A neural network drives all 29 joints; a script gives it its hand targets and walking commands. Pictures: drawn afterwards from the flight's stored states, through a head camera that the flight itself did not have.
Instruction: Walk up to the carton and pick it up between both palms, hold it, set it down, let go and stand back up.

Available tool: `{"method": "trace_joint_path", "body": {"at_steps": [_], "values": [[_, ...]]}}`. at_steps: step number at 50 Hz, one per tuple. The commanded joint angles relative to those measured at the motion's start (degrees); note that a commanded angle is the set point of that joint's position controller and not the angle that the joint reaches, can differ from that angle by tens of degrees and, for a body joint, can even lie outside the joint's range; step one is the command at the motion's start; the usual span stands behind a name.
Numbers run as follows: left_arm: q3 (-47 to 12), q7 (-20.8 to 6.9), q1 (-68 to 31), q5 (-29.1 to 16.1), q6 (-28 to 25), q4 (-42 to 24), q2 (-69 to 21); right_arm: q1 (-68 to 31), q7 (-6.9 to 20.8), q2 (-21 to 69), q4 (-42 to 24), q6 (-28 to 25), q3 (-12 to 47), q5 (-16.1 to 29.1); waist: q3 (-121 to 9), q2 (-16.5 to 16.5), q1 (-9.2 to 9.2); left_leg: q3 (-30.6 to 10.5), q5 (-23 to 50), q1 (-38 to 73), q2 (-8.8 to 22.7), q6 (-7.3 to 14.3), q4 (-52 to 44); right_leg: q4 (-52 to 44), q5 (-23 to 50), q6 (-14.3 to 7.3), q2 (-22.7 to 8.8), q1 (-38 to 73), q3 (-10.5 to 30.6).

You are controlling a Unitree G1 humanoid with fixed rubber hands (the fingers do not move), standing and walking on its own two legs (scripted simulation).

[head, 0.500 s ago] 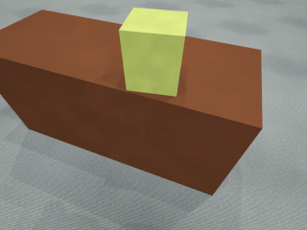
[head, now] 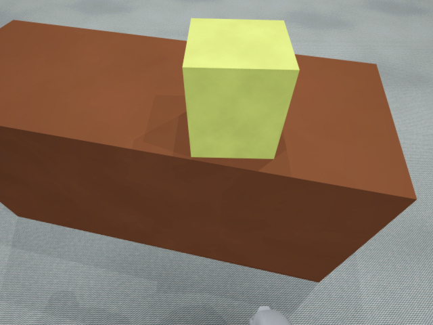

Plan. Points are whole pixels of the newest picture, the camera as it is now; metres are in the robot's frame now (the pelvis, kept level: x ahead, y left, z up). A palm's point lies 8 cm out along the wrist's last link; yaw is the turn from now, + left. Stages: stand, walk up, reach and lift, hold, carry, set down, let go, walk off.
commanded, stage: walk up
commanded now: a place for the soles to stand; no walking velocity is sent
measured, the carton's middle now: (234, 92) +0.62 -0.03 +0.08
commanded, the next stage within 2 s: none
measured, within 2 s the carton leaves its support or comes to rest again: neither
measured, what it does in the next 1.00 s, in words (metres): walks ahead: right foot, then left foot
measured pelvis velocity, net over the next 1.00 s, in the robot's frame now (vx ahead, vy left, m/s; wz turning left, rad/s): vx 0.10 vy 0.08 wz -0.19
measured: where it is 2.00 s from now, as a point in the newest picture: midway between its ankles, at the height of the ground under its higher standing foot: outside the picture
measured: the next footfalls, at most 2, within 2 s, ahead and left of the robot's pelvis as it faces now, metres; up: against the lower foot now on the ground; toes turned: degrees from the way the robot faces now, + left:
right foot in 0.06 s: +0.15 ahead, -0.14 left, +0.00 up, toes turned +1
left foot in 0.32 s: +0.20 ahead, +0.19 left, +0.00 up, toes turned -14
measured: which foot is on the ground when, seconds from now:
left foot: down 0.00-0.10, up 0.12-0.30, down 0.32-1.00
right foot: up 0.00-0.04, down 0.06-0.34, up 0.36-0.64, down 0.66-1.00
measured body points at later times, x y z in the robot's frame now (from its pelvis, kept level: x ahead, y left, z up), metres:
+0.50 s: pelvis +0.11 +0.07 +0.00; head +0.14 +0.08 +0.45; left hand +0.19 +0.40 -0.11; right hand +0.16 -0.25 -0.09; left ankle +0.13 +0.17 -0.71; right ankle +0.12 -0.09 -0.66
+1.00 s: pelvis +0.10 +0.08 -0.01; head +0.14 +0.09 +0.44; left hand +0.26 +0.38 -0.12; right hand +0.15 -0.25 -0.10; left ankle +0.14 +0.20 -0.71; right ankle +0.13 -0.06 -0.69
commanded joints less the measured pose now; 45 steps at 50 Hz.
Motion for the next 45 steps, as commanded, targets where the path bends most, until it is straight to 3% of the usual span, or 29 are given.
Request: {"method": "trace_joint_path", "body": {"at_steps": [1, 2, 3, 4, 5, 8, 9, 12, 14, 15, 16, 17, 18, 19, 20, 22, 23, 24, 26, 27, 31, 32, 34, 35, 39, 42, 43, 44, 45], "values": [[2.1, 0.9, 9.0, -0.3, -2.2, -1.6, 8.0, -2.4, -1.7, -12.4, -5.5, -0.2, -6.5, 0.6, -11.9, 4.9, 2.62, -5.7, 36.8, 5.7, 8.1, 7.0, 1.7, -16.4, 15.8, -1.9, 2.5, 21.4, -9.8], [3.6, 1.5, 13.7, -0.5, -2.6, -0.5, 11.6, -2.5, -1.9, -8.4, -6.8, 0.1, -5.6, 0.6, -10.3, -1.4, 4.98, -3.0, 28.9, -3.2, 4.6, 4.3, 14.7, -23.4, 15.0, -3.5, 0.3, 30.9, -1.1], [5.9, 2.5, 19.3, -0.3, -2.0, -0.1, 16.4, -1.8, -2.0, -6.9, -6.4, 0.1, -4.8, 1.7, -14.5, -5.9, 7.48, -6.6, 17.0, -14.2, 0.5, 2.1, 22.4, -20.8, 13.6, -8.4, -7.6, 40.4, 15.1], [6.5, 3.3, 22.9, -0.2, -2.0, -0.9, 21.3, -4.7, -2.0, -6.4, -9.7, 0.1, -4.8, 2.2, -14.2, -15.9, 7.55, -9.4, -2.7, -24.6, -5.6, -0.5, 28.1, -26.4, 17.4, -15.0, -18.5, 44.2, 41.8], [6.4, 3.5, 18.7, 0.2, -2.1, -2.1, 20.0, -6.4, -2.4, -10.8, -8.7, 0.9, -5.9, 1.0, -9.6, -8.1, 6.16, -15.3, -9.6, -30.4, -2.2, 0.1, 32.0, -26.3, 12.2, -19.9, -22.8, 40.6, 47.9], [3.9, 3.4, 3.8, -0.2, -2.1, -5.1, 16.0, -6.9, -2.0, -12.6, -5.7, 0.3, -6.7, 0.7, 4.0, 1.8, -0.08, -16.8, -13.0, -19.6, 2.6, 0.9, 22.2, -26.9, 11.5, -17.2, -20.3, 11.6, 31.8], [4.0, 3.6, 1.3, 0.5, -2.3, -5.7, 17.2, -2.1, -1.4, -10.6, -4.9, 0.4, -7.0, 1.3, 5.9, -3.9, -2.71, -13.6, -9.9, -12.9, 2.5, 1.0, 16.4, -26.9, 8.1, -15.0, -16.3, 4.5, 23.4], [4.2, 2.4, -0.3, 1.1, -1.8, -6.6, 16.8, 2.5, -0.4, -10.2, -1.9, -0.4, -7.3, 1.3, 1.3, -11.8, -2.65, -7.7, 1.9, -3.9, -0.1, 0.9, 2.3, -24.5, 6.6, -11.8, -10.4, 2.2, 15.8], [2.6, 1.9, -2.2, 1.0, -0.4, -7.2, 14.0, 6.8, -1.4, -9.2, 1.8, -0.8, -7.2, 1.4, -5.9, -7.3, -4.34, -1.8, 12.5, 9.4, -4.5, -1.6, -7.6, -14.1, 6.7, -9.0, -4.1, -0.1, 6.6], [1.4, 2.2, -2.0, 0.5, 0.1, -7.3, 9.8, 10.4, -2.7, -10.2, 2.6, -1.0, -7.8, -0.1, -6.4, -2.5, -7.47, -8.7, 7.7, 10.5, -3.5, -0.7, -15.3, -0.4, 8.3, -6.7, -3.4, -2.2, 5.1], [0.0, 2.3, -0.3, 0.2, 0.7, -8.1, 3.4, 10.0, -3.5, -15.8, 2.6, -1.7, -8.6, -0.5, -6.0, 13.9, -7.16, -30.1, -0.1, 13.0, 11.2, -0.4, -26.9, 14.0, -3.0, -2.3, 5.4, -10.4, 1.2], [0.6, 3.1, 2.0, 0.0, 1.2, -6.6, 5.6, 4.2, -4.0, -18.6, -0.1, -1.3, -8.7, -0.2, -3.8, 6.5, -3.93, -44.4, -3.3, 8.1, 21.1, 2.1, -29.7, 18.0, -6.3, -0.3, 6.7, -14.2, 3.8], [1.2, 2.9, 3.7, 1.1, 1.5, -5.5, 10.2, 0.2, -3.5, -22.1, -1.3, -1.4, -9.3, 0.8, -5.6, 8.7, -3.11, -49.4, -9.8, 6.5, 24.3, 5.5, -31.5, 20.3, -7.5, -1.0, 2.9, -10.6, 5.2], [2.0, 3.1, 0.5, 0.6, 1.1, -4.4, 13.5, -2.2, -3.6, -17.4, -0.8, -1.0, -8.4, 0.4, 2.4, 3.3, -2.04, -42.9, -8.5, 1.5, 20.0, 6.2, -29.2, 19.4, -2.8, -0.6, 0.7, -12.1, 5.7], [1.9, 2.8, 0.5, -0.3, 0.9, -3.6, 12.8, -3.7, -3.8, -15.8, -1.9, -0.8, -7.8, 0.0, 2.4, 6.5, -2.74, -33.0, -0.6, 1.8, 15.2, 3.1, -26.7, 16.9, -1.6, 0.0, -0.6, -10.4, 4.5], [1.8, 2.7, 3.2, -1.2, 0.3, -2.0, 10.6, -4.9, -3.9, -11.6, -2.9, -0.8, -6.5, 0.9, -0.2, 7.5, -0.13, -19.3, 25.1, -0.7, 11.8, 4.9, -20.5, 12.1, -0.1, 0.5, 0.2, -2.8, 2.6], [1.9, 2.6, 5.3, -1.0, 0.3, -2.5, 10.1, -3.9, -3.9, -12.1, -2.4, -1.4, -6.1, 0.9, -1.1, 7.4, -0.52, -18.4, 30.9, 2.4, 10.4, 3.0, -19.2, 9.5, 2.2, 0.4, 0.1, -2.2, 4.3], [1.2, 2.5, 3.8, -0.5, 0.2, -2.1, 8.8, -1.4, -4.0, -12.1, -2.4, -1.5, -6.1, 1.1, -2.8, 11.0, -1.07, -14.9, 37.5, 4.0, 11.0, 5.2, -17.5, 7.9, 1.6, -0.1, -0.4, -0.4, 1.0], [1.3, 2.8, 1.4, -0.4, 0.4, -5.0, 8.0, -0.1, -4.1, -13.0, -3.0, -1.0, -6.6, 1.4, -6.4, 8.1, -2.65, -16.4, 50.2, 11.7, 12.9, 7.5, -11.3, 3.1, -2.4, -0.6, -0.4, -2.5, -0.3], [0.7, 2.4, -0.3, 0.0, 0.4, -4.8, 6.9, 0.5, -4.5, -12.6, -2.9, -0.9, -6.9, 1.6, -6.7, 10.6, -3.39, -13.8, 54.9, 11.7, 12.7, 8.9, -9.3, 2.1, -2.0, -0.8, -1.0, -3.2, -3.7], [1.3, 2.4, 5.9, 0.7, -0.4, -3.8, 7.6, -5.0, -4.3, -11.3, -3.5, 0.6, -6.1, 1.6, -8.1, 11.0, 1.23, -7.4, 48.1, 2.9, 9.8, 7.1, 1.9, -16.1, 10.1, -2.8, 1.3, 12.9, -7.1], [2.0, 2.9, 9.1, 0.8, -0.4, -2.2, 9.2, -5.8, -4.4, -9.6, -3.8, 0.6, -6.1, 2.0, -11.2, 5.1, 2.83, -6.0, 40.4, 3.1, 8.3, 5.3, 10.7, -20.8, 17.0, -3.9, 1.1, 17.1, -2.5], [3.9, 3.3, 8.1, 1.7, -0.5, -4.1, 16.1, -5.4, -4.4, -4.4, -5.6, 0.9, -4.0, 2.8, -12.2, -11.4, 2.61, -6.4, 3.1, -16.8, -2.7, 0.3, 23.4, -19.4, 47.6, -12.6, -14.4, 28.2, 29.9], [3.1, 3.4, 5.1, 0.8, -0.4, -3.9, 15.7, -6.1, -4.8, -6.4, -4.5, 2.1, -4.3, 2.6, -11.3, -8.8, 2.15, -11.5, -13.1, -14.8, -1.4, 0.8, 19.1, -20.3, 43.3, -17.5, -18.2, 22.6, 35.1], [2.0, 3.4, -1.6, 0.7, 1.2, -5.7, 12.2, -6.4, -4.3, -8.6, -2.2, 1.4, -5.4, 2.7, -1.6, -10.5, 0.28, -9.4, -8.1, -8.1, -2.5, 1.1, 12.1, -20.4, 34.4, -14.3, -10.9, 8.7, 22.8], [2.2, 2.5, -7.4, 0.6, 2.5, -7.8, 11.6, 1.0, -4.7, -8.8, 1.4, -0.1, -6.1, 2.8, -4.8, -7.1, -3.01, -5.7, 9.8, 5.1, -3.2, 0.6, -6.8, -11.9, 33.6, -9.1, -6.5, 3.9, 13.8], [1.4, 2.6, -6.1, 0.3, 2.7, -7.4, 9.6, 1.5, -4.8, -9.6, 1.7, -0.7, -6.9, 1.5, -7.0, -5.6, -2.41, -9.8, 13.1, 7.8, -1.0, 1.6, -11.9, -6.0, 29.3, -5.8, -4.0, 4.8, 10.6], [1.3, 2.9, -7.6, -0.5, 2.7, -8.2, 7.3, 1.3, -5.5, -13.6, 1.7, -1.0, -7.4, 1.2, -8.3, 7.4, -4.13, -24.0, 17.4, 8.4, 9.6, 3.6, -18.4, 3.8, 22.2, -2.3, 1.7, 0.2, 7.3], [1.5, 2.8, -5.8, 0.0, 3.0, -7.6, 7.2, -3.3, -5.4, -14.4, 0.4, -1.1, -7.7, 1.0, -6.7, 7.1, -0.84, -33.3, 16.0, 5.9, 16.3, 7.9, -21.4, 6.9, -4.3, -1.3, 5.3, -3.0, 4.1]]}}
